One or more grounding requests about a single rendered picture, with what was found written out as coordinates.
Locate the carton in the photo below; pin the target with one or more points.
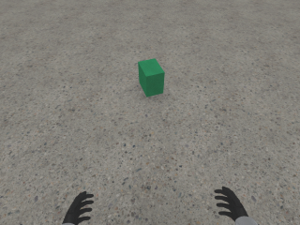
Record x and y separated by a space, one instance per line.
151 77

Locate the right robot hand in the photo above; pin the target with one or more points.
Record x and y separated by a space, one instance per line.
232 203

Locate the right robot forearm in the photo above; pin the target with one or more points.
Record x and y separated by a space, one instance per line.
244 220

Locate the left robot hand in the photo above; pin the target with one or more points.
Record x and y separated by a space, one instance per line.
74 211

